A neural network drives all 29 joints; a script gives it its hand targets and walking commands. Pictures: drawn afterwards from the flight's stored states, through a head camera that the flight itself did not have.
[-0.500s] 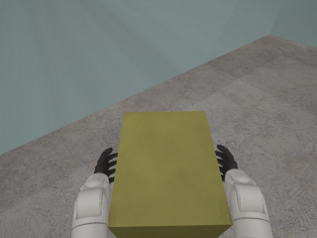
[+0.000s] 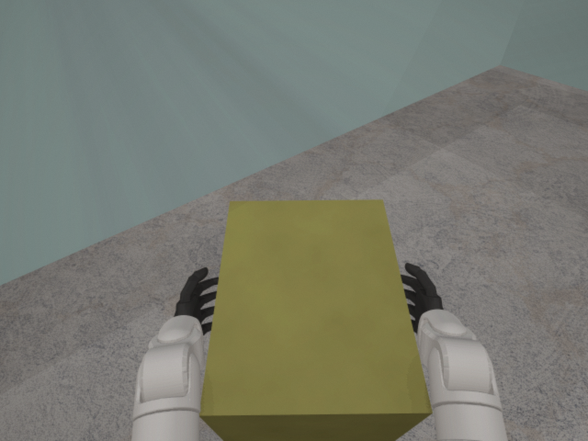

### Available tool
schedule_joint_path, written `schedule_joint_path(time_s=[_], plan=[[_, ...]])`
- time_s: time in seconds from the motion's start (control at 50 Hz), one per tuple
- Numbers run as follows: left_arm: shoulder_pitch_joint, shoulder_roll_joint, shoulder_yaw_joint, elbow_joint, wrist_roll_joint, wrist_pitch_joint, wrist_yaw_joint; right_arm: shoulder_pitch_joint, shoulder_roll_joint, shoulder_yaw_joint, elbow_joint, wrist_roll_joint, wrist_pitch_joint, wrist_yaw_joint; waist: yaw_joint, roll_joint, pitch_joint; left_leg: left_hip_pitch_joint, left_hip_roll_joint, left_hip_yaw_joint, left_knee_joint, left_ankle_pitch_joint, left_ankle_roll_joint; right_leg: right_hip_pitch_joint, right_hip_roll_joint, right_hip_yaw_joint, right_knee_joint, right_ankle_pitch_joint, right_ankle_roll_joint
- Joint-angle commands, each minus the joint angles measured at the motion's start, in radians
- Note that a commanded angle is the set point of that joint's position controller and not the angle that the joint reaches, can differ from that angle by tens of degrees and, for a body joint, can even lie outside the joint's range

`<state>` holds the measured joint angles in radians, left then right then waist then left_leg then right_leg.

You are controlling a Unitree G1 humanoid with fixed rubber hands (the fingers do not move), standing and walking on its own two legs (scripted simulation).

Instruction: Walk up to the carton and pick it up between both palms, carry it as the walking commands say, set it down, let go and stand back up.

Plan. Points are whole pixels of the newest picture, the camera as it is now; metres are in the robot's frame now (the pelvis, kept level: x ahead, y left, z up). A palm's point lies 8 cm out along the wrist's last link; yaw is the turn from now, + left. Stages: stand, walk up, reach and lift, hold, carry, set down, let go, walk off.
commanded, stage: carry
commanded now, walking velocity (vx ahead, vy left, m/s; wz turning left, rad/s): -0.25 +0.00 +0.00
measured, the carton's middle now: (307, 331) +0.30 +0.00 -0.03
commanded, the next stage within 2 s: none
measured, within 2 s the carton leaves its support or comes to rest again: neither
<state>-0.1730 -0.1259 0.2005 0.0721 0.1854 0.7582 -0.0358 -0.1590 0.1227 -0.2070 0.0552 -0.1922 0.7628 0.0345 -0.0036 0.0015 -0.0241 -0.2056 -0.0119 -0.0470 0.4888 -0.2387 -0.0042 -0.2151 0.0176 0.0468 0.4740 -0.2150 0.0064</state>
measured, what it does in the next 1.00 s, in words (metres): walks backwards: left foot, then right foot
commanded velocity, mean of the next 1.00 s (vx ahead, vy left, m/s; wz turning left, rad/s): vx -0.05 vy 0.00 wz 0.00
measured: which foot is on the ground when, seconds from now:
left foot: down 0.00-0.34, up 0.36-0.52, down 0.54-1.00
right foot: down 0.00-0.58, up 0.60-0.72, down 0.74-1.00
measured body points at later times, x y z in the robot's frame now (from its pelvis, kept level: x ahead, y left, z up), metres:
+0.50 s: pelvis -0.08 -0.01 -0.01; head -0.13 -0.01 +0.44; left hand +0.15 +0.16 +0.07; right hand +0.16 -0.17 +0.07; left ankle -0.09 +0.10 -0.72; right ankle +0.02 -0.13 -0.74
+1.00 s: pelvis -0.13 -0.01 -0.01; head -0.18 -0.02 +0.44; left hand +0.10 +0.15 +0.08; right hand +0.10 -0.18 +0.08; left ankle -0.11 +0.10 -0.74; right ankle -0.07 -0.12 -0.74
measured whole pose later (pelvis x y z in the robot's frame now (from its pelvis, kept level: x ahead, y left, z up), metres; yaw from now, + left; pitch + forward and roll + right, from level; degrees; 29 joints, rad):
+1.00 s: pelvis -0.13 -0.01 -0.01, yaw +1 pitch +2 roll +0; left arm 0.07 -0.13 0.10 -0.47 0.03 1.14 0.11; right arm 0.07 0.13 -0.10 -0.47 -0.02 1.16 -0.10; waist -0.02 0.02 -0.18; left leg -0.35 0.03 0.09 0.54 -0.23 0.02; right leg -0.39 -0.02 -0.07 0.52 -0.17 -0.01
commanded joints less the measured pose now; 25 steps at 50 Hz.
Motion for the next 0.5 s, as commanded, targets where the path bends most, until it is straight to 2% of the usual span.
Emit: schedule_joint_path(time_s=[0.0, 0.06, 0.12, 0.16, 0.2, 0.22, 0.24, 0.28, 0.3, 0.32, 0.34, 0.36, 0.38, 0.4, 0.42, 0.44, 0.48], plan=[[-0.454, -0.825, -0.666, -0.148, -0.255, 0.041, -0.164, -0.505, 0.828, 0.681, -0.150, 0.266, 0.033, 0.176, 0.012, -0.004, -0.333, -0.028, 0.150, -0.054, 0.087, 0.381, 0.035, 0.054, -0.161, 0.058, 0.062, 0.416, -0.050], [-0.419, -0.822, -0.717, -0.251, -0.293, 0.088, -0.138, -0.482, 0.818, 0.719, -0.236, 0.301, 0.084, 0.153, 0.010, -0.025, -0.365, -0.073, 0.131, -0.042, 0.143, 0.355, 0.033, 0.013, -0.186, 0.082, 0.100, 0.484, -0.070], [-0.378, -0.800, -0.768, -0.369, -0.329, 0.148, -0.108, -0.431, 0.795, 0.749, -0.329, 0.331, 0.145, 0.124, 0.007, -0.009, -0.398, -0.088, 0.137, -0.057, 0.160, 0.367, 0.047, -0.051, -0.177, 0.078, 0.150, 0.442, -0.070], [-0.352, -0.784, -0.796, -0.443, -0.350, 0.193, -0.089, -0.393, 0.774, 0.765, -0.391, 0.346, 0.188, 0.101, 0.004, 0.030, -0.400, -0.100, 0.165, -0.102, 0.123, 0.353, 0.068, -0.109, -0.147, 0.061, 0.186, 0.310, -0.055], [-0.332, -0.772, -0.821, -0.509, -0.372, 0.243, -0.069, -0.361, 0.755, 0.781, -0.455, 0.363, 0.235, 0.074, -0.002, 0.096, -0.389, -0.132, 0.223, -0.173, 0.050, 0.339, 0.107, -0.162, -0.082, 0.010, 0.259, 0.128, -0.030], [-0.323, -0.770, -0.832, -0.537, -0.380, 0.269, -0.060, -0.343, 0.749, 0.789, -0.482, 0.371, 0.260, 0.059, -0.002, 0.138, -0.382, -0.171, 0.258, -0.209, -0.004, 0.265, 0.128, -0.161, -0.035, -0.031, 0.295, -0.018, -0.018], [-0.308, -0.767, -0.838, -0.562, -0.391, 0.296, -0.050, -0.302, 0.741, 0.798, -0.508, 0.374, 0.283, 0.043, 0.002, 0.168, -0.361, -0.246, 0.274, -0.228, -0.059, 0.119, 0.133, -0.125, -0.017, -0.054, 0.306, -0.131, -0.016], [-0.284, -0.752, -0.835, -0.605, -0.412, 0.336, -0.030, -0.275, 0.729, 0.807, -0.570, 0.379, 0.322, 0.013, 0.010, 0.139, -0.300, -0.390, 0.228, -0.171, -0.128, -0.233, 0.083, -0.049, -0.017, -0.063, 0.226, -0.156, -0.027], [-0.269, -0.738, -0.824, -0.618, -0.416, 0.352, -0.020, -0.272, 0.721, 0.804, -0.591, 0.381, 0.340, -0.001, 0.016, 0.099, -0.278, -0.430, 0.185, -0.122, -0.105, -0.328, 0.049, -0.032, -0.032, -0.036, 0.142, -0.186, -0.030], [-0.259, -0.718, -0.809, -0.630, -0.415, 0.365, -0.009, -0.264, 0.715, 0.800, -0.611, 0.382, 0.356, -0.012, 0.018, -0.012, -0.252, -0.426, 0.098, -0.024, 0.012, -0.331, 0.014, -0.085, -0.109, 0.077, -0.014, -0.303, -0.047], [-0.250, -0.706, -0.801, -0.642, -0.410, 0.376, 0.000, -0.260, 0.714, 0.805, -0.635, 0.382, 0.371, -0.020, 0.017, -0.168, -0.256, -0.389, -0.004, 0.102, 0.265, -0.244, -0.016, -0.161, -0.268, 0.294, -0.185, -0.442, -0.095], [-0.227, -0.697, -0.798, -0.644, -0.399, 0.387, 0.008, -0.253, 0.706, 0.807, -0.643, 0.382, 0.382, -0.028, 0.001, -0.203, -0.263, -0.275, -0.017, 0.107, 0.472, -0.205, -0.022, -0.299, -0.376, 0.403, -0.295, -0.470, -0.120], [-0.199, -0.684, -0.787, -0.647, -0.388, 0.393, 0.016, -0.246, 0.704, 0.817, -0.653, 0.390, 0.388, -0.032, -0.006, -0.177, -0.265, -0.193, -0.008, 0.088, 0.531, -0.160, -0.011, -0.353, -0.358, 0.333, -0.308, -0.411, -0.105], [-0.179, -0.678, -0.776, -0.662, -0.386, 0.398, 0.021, -0.248, 0.700, 0.825, -0.683, 0.404, 0.393, -0.033, -0.007, -0.179, -0.264, -0.156, 0.001, 0.091, 0.507, -0.144, -0.004, -0.349, -0.311, 0.241, -0.287, -0.332, -0.082], [-0.185, -0.679, -0.771, -0.678, -0.386, 0.402, 0.025, -0.252, 0.701, 0.824, -0.686, 0.413, 0.397, -0.035, -0.006, -0.184, -0.266, -0.156, 0.011, 0.100, 0.429, -0.150, 0.001, -0.294, -0.273, 0.177, -0.260, -0.256, -0.062], [-0.181, -0.678, -0.763, -0.686, -0.379, 0.405, 0.031, -0.256, 0.698, 0.819, -0.685, 0.419, 0.399, -0.036, -0.003, -0.190, -0.271, -0.150, 0.007, 0.116, 0.344, -0.168, 0.001, -0.243, -0.245, 0.142, -0.228, -0.208, -0.053], [-0.143, -0.652, -0.738, -0.682, -0.361, 0.415, 0.047, -0.235, 0.679, 0.802, -0.682, 0.423, 0.410, -0.047, -0.005, -0.192, -0.294, -0.080, -0.008, 0.155, 0.125, -0.193, 0.004, -0.189, -0.223, 0.121, -0.181, -0.234, -0.044]])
